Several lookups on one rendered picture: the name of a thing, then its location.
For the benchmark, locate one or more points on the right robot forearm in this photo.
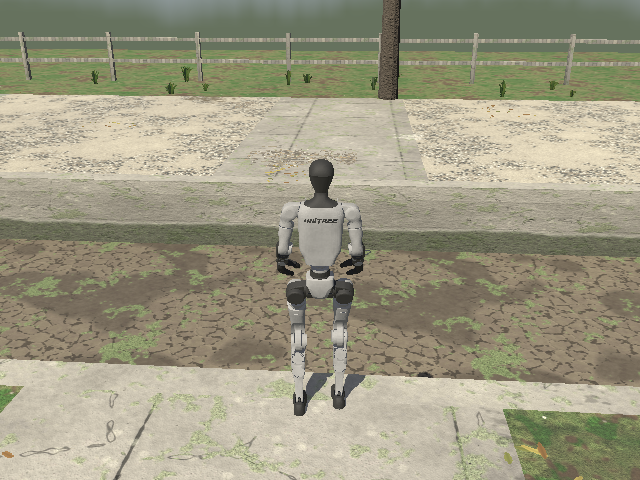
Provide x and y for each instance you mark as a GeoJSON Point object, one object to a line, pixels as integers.
{"type": "Point", "coordinates": [358, 260]}

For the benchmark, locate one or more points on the right robot foot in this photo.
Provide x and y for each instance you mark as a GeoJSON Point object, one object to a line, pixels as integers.
{"type": "Point", "coordinates": [338, 401]}

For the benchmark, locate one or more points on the left robot upper arm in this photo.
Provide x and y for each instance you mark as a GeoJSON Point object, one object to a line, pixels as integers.
{"type": "Point", "coordinates": [289, 212]}

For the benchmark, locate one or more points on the right robot upper arm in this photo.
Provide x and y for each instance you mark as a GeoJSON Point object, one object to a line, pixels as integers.
{"type": "Point", "coordinates": [352, 214]}

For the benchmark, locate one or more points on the right robot thigh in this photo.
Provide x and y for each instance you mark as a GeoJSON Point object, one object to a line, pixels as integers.
{"type": "Point", "coordinates": [342, 300]}

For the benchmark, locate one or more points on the left robot forearm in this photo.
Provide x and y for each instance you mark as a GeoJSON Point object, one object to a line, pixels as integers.
{"type": "Point", "coordinates": [282, 260]}

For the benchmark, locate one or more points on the robot left hand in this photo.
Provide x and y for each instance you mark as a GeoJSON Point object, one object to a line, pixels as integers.
{"type": "Point", "coordinates": [283, 270]}

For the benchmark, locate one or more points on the robot right hand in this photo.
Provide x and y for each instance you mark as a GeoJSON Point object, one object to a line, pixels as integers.
{"type": "Point", "coordinates": [356, 270]}

